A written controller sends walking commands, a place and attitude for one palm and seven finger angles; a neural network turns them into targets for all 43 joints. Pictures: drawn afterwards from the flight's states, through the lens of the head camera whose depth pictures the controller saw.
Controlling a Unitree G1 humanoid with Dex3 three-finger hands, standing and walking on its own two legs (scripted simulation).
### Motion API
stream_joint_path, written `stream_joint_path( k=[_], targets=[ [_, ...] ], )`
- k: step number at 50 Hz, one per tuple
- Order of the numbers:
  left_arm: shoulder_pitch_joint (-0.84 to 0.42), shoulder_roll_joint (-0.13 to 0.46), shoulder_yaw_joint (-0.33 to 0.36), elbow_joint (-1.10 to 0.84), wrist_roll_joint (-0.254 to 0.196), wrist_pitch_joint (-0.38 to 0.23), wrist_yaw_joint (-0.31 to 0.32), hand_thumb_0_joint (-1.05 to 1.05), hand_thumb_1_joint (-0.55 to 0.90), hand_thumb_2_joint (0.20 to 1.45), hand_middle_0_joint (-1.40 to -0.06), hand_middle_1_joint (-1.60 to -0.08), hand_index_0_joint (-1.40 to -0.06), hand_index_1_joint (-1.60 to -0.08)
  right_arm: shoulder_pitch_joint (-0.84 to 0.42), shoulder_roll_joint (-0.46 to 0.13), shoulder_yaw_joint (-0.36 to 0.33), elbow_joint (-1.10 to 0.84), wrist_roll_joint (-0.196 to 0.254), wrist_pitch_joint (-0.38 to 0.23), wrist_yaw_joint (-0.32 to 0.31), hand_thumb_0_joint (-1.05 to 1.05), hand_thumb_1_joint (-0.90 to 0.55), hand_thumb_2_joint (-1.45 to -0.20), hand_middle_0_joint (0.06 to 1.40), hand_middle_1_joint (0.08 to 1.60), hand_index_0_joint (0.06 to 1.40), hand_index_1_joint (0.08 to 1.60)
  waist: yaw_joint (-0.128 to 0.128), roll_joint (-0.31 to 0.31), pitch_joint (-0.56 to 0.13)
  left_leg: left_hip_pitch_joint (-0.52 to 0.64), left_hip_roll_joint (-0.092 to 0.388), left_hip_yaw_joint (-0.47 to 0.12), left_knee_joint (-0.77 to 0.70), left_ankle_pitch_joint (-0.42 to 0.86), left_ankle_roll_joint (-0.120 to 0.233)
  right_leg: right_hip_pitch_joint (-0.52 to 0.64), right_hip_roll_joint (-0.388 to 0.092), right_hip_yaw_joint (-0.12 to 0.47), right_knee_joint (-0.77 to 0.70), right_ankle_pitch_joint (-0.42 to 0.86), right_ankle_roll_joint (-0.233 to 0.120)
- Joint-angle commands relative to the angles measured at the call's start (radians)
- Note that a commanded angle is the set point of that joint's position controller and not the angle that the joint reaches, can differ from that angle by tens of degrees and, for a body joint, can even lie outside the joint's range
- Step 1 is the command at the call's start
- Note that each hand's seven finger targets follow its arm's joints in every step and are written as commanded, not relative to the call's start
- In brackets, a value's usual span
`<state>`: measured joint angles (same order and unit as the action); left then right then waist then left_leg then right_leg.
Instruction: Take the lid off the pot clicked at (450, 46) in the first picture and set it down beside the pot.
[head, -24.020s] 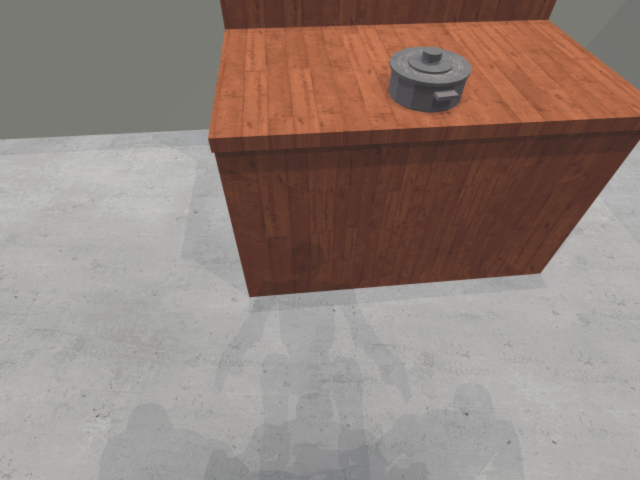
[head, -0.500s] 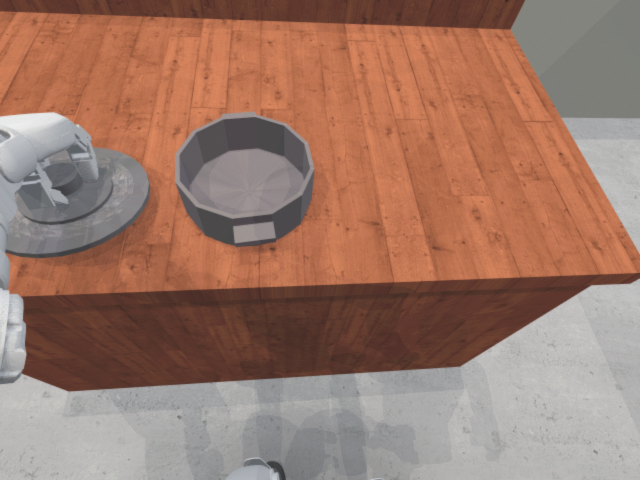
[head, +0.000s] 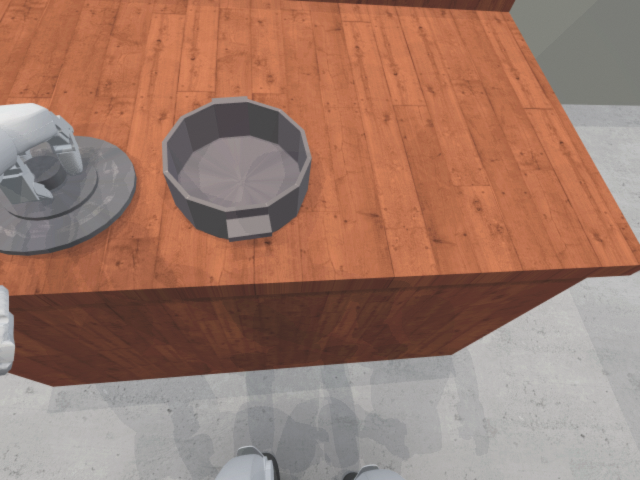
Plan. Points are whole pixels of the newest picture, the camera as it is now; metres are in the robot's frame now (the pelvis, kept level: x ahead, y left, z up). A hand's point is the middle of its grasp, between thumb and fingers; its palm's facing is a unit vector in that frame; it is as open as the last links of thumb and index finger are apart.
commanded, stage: lower the lid onto the table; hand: left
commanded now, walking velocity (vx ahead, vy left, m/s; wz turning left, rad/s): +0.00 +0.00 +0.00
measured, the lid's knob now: (42, 173) +0.50 +0.32 +0.03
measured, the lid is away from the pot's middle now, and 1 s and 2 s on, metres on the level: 0.24 0.24 0.24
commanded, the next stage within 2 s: open the fingers wide in 0.16 s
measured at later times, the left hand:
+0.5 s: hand (34, 191) +0.46 +0.31 +0.05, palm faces -0.44 -0.11 -0.89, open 7.4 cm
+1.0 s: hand (32, 196) +0.45 +0.31 +0.05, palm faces -0.45 -0.10 -0.89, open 9.0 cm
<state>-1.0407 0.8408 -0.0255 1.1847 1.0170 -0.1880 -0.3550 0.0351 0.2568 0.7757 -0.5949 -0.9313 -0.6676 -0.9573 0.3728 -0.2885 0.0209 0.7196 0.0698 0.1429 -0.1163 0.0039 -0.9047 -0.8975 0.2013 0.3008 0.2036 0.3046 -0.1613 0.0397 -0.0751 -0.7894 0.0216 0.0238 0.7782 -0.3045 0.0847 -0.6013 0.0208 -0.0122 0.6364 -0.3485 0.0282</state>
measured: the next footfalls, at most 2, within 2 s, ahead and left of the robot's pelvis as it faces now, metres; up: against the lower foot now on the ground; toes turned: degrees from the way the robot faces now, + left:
none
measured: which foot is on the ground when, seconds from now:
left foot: down 0.00-1.00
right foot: down 0.00-1.00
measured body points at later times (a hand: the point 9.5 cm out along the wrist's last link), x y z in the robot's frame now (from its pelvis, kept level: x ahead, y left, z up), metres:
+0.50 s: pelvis -0.01 +0.00 -0.01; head +0.09 +0.03 +0.43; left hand +0.48 +0.32 +0.10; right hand -0.02 -0.28 -0.12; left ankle +0.03 +0.06 -0.71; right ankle -0.03 -0.17 -0.71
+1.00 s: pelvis -0.01 +0.00 -0.01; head +0.09 +0.03 +0.43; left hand +0.47 +0.32 +0.10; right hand -0.01 -0.28 -0.12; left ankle +0.03 +0.06 -0.71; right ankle -0.03 -0.17 -0.71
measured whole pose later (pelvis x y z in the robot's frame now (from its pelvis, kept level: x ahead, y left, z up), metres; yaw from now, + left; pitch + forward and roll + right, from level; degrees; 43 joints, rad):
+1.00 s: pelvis -0.01 +0.00 -0.01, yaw +0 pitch +17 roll -5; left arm -0.97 0.79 -0.02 1.11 1.02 -0.16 -0.30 0.00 0.18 0.72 -0.48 -0.94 -0.48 -0.92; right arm 0.35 -0.28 0.01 0.67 0.07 0.20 -0.07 0.00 -0.91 -0.90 0.20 0.30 0.20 0.30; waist -0.14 0.04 -0.09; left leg -0.82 0.02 0.02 0.83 -0.31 0.09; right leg -0.65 0.02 -0.01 0.71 -0.37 0.02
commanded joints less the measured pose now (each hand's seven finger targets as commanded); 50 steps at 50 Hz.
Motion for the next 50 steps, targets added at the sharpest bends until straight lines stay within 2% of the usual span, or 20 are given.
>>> stream_joint_path(
  k=[1,5,8,9,10,12,13,15,17,18,22,25,30,32,33,35,39,42,45,50],
  targets=[
    [-0.468,0.301,0.069,-0.174,-0.003,-0.002,0.042,0.0,0.68,0.98,-0.779,-1.032,-0.827,-1.034,0.17,-0.206,-0.074,-0.031,-0.009,0.006,-0.012,0.0,-0.9,-0.9,0.2,0.3,0.2,0.3,-0.01,0.166,-0.44,0.652,0.01,-0.085,-0.017,0.452,-0.008,-0.2,0.081,-0.07,-0.047,0.186,-0.066],
    [-0.457,0.283,0.044,-0.134,-0.01,-0.002,0.035,0.0,0.68,0.98,-0.779,-1.032,-0.827,-1.034,0.167,-0.209,-0.067,-0.041,-0.004,0.009,-0.016,0.0,-0.9,-0.9,0.2,0.3,0.2,0.3,-0.026,0.124,-0.423,0.591,0.006,-0.078,-0.016,0.362,-0.004,-0.214,0.082,-0.07,-0.03,0.154,-0.063],
    [-0.498,0.285,0.037,-0.154,0.005,0.0,0.041,0.0,0.68,0.98,-0.779,-1.032,-0.827,-1.034,0.169,-0.208,-0.068,-0.039,-0.004,0.009,-0.013,0.0,-0.9,-0.9,0.2,0.3,0.2,0.3,-0.025,0.165,-0.422,0.585,0.011,-0.09,-0.012,0.306,-0.008,-0.251,0.081,-0.073,-0.018,0.114,-0.068],
    [-0.501,0.283,0.046,-0.184,0.001,-0.011,0.041,0.0,0.68,0.98,-0.779,-1.032,-0.827,-1.034,0.167,-0.205,-0.065,-0.042,-0.005,0.006,-0.014,0.0,-0.9,-0.9,0.2,0.3,0.2,0.3,-0.015,0.193,-0.443,0.617,0.016,-0.096,-0.005,0.371,-0.009,-0.261,0.08,-0.077,-0.01,0.125,-0.071],
    [-0.489,0.298,0.055,-0.169,0.009,-0.011,0.045,0.0,0.68,0.98,-0.779,-1.032,-0.827,-1.034,0.179,-0.206,-0.067,-0.045,-0.009,0.01,-0.016,0.0,-0.9,-0.9,0.2,0.3,0.2,0.3,-0.02,0.182,-0.47,0.626,0.014,-0.098,0.003,0.386,-0.012,-0.26,0.086,-0.073,-0.004,0.122,-0.068],
    [-0.461,0.271,0.034,-0.103,0.002,0.0,0.042,0.0,0.68,0.98,-0.779,-1.032,-0.827,-1.034,0.171,-0.204,-0.061,-0.054,-0.004,0.01,-0.014,0.0,-0.9,-0.9,0.2,0.3,0.2,0.3,-0.033,0.125,-0.411,0.55,0.008,-0.094,0.006,0.294,-0.007,-0.276,0.086,-0.075,0.001,0.097,-0.065],
    [-0.183,0.278,0.128,-0.077,-0.01,0.009,0.038,0.0,0.68,0.98,-0.779,-1.032,-0.827,-1.034,0.158,-0.183,-0.076,-0.099,-0.004,0.017,0.01,0.0,-0.9,-0.9,0.2,0.3,0.2,0.3,0.064,0.132,-0.453,0.557,-0.01,-0.095,0.001,0.364,-0.02,-0.202,0.082,-0.087,0.009,0.115,-0.083],
    [-0.207,0.287,0.143,-0.218,-0.013,-0.022,0.041,0.0,0.651,0.951,-0.754,-1.03,-0.8,-1.032,0.14,-0.19,-0.081,-0.108,-0.017,0.04,0.019,0.0,-0.9,-0.9,0.2,0.3,0.2,0.3,0.058,0.178,-0.541,0.648,0.001,-0.093,0.009,0.512,-0.032,-0.2,0.085,-0.08,0.017,0.171,-0.082],
    [-0.287,0.21,0.064,-0.2,-0.013,0.002,0.045,0.0,0.622,0.924,-0.73,-1.027,-0.773,-1.029,0.129,-0.189,-0.087,-0.093,-0.016,0.058,0.027,0.0,-0.9,-0.9,0.2,0.3,0.2,0.3,0.013,0.118,-0.443,0.593,0.004,-0.09,0.007,0.386,-0.019,-0.25,0.086,-0.077,-0.007,0.123,-0.071],
    [-0.354,0.208,0.046,-0.208,-0.01,0.015,0.052,0.0,0.606,0.912,-0.718,-1.025,-0.759,-1.027,0.13,-0.196,-0.087,-0.084,-0.012,0.063,0.028,0.0,-0.9,-0.9,0.2,0.3,0.2,0.3,0.0,0.096,-0.402,0.557,0.006,-0.097,-0.009,0.293,-0.014,-0.261,0.084,-0.075,-0.014,0.088,-0.069],
    [-0.323,0.306,0.11,-0.168,0.009,0.03,0.08,0.0,0.541,0.871,-0.672,-1.014,-0.709,-1.016,0.134,-0.199,-0.076,-0.094,-0.001,0.051,0.022,0.0,-0.9,-0.9,0.2,0.3,0.2,0.3,0.021,0.1,-0.395,0.536,-0.002,-0.101,-0.032,0.224,-0.013,-0.233,0.081,-0.074,-0.008,0.051,-0.077],
    [-0.331,0.28,0.095,-0.217,0.006,0.021,0.078,0.0,0.49,0.845,-0.638,-1.003,-0.672,-1.004,0.127,-0.192,-0.077,-0.096,-0.006,0.047,0.026,0.0,-0.9,-0.9,0.2,0.3,0.2,0.3,0.031,0.172,-0.436,0.598,-0.001,-0.099,-0.029,0.288,-0.02,-0.233,0.08,-0.071,-0.007,0.069,-0.082],
    [-0.337,0.223,0.056,-0.213,0.002,0.031,0.082,0.0,0.402,0.806,-0.585,-0.98,-0.612,-0.982,0.119,-0.191,-0.079,-0.097,-0.005,0.049,0.031,0.0,-0.9,-0.9,0.2,0.3,0.2,0.3,0.018,0.154,-0.407,0.61,0.004,-0.105,-0.028,0.303,-0.02,-0.255,0.082,-0.071,-0.014,0.068,-0.078],
    [-0.332,0.225,0.052,-0.166,0.002,0.043,0.085,0.0,0.365,0.793,-0.565,-0.97,-0.59,-0.971,0.12,-0.193,-0.077,-0.096,-0.001,0.046,0.031,0.0,-0.9,-0.9,0.2,0.3,0.2,0.3,0.01,0.1,-0.374,0.563,0.0,-0.104,-0.031,0.239,-0.016,-0.253,0.081,-0.072,-0.013,0.055,-0.076],
    [-0.344,0.264,0.08,-0.192,0.001,0.043,0.088,0.0,0.347,0.787,-0.555,-0.964,-0.578,-0.965,0.121,-0.197,-0.076,-0.099,-0.001,0.045,0.029,0.0,-0.9,-0.9,0.2,0.3,0.2,0.3,0.018,0.098,-0.396,0.551,-0.004,-0.102,-0.033,0.232,-0.013,-0.228,0.079,-0.066,-0.014,0.064,-0.075],
    [-0.341,0.261,0.082,-0.208,0.001,0.035,0.085,0.0,0.31,0.775,-0.534,-0.953,-0.556,-0.954,0.124,-0.194,-0.078,-0.1,-0.003,0.042,0.028,0.0,-0.9,-0.9,0.2,0.3,0.2,0.3,0.025,0.141,-0.434,0.599,-0.003,-0.099,-0.027,0.313,-0.018,-0.221,0.079,-0.067,-0.006,0.091,-0.079],
    [-0.33,0.227,0.078,-0.264,-0.005,0.024,0.082,0.0,0.239,0.744,-0.492,-0.934,-0.509,-0.934,0.113,-0.186,-0.082,-0.108,-0.006,0.043,0.031,0.0,-0.9,-0.9,0.2,0.3,0.2,0.3,0.033,0.15,-0.461,0.64,0.0,-0.101,-0.019,0.395,-0.02,-0.22,0.08,-0.071,-0.011,0.123,-0.079],
    [-0.35,0.217,0.053,-0.217,-0.006,0.038,0.084,0.0,0.186,0.722,-0.461,-0.919,-0.474,-0.92,0.117,-0.193,-0.081,-0.095,-0.004,0.049,0.032,0.0,-0.9,-0.9,0.2,0.3,0.2,0.3,0.011,0.111,-0.402,0.592,0.001,-0.103,-0.025,0.322,-0.019,-0.236,0.08,-0.07,-0.012,0.096,-0.074],
    [-0.344,0.229,0.066,-0.223,-0.005,0.033,0.085,0.0,0.132,0.701,-0.43,-0.904,-0.439,-0.904,0.122,-0.194,-0.082,-0.094,-0.005,0.044,0.031,0.0,-0.9,-0.9,0.2,0.3,0.2,0.3,0.02,0.142,-0.417,0.623,0.0,-0.106,-0.031,0.342,-0.021,-0.237,0.08,-0.07,-0.013,0.086,-0.077],
    [-0.305,0.227,0.07,-0.199,-0.011,0.03,0.081,0.0,0.046,0.66,-0.376,-0.882,-0.38,-0.882,0.115,-0.191,-0.081,-0.097,-0.003,0.045,0.03,0.0,-0.9,-0.9,0.2,0.3,0.2,0.3,0.017,0.115,-0.406,0.6,-0.006,-0.092,-0.021,0.333,-0.017,-0.222,0.081,-0.067,-0.014,0.103,-0.075]
  ],
)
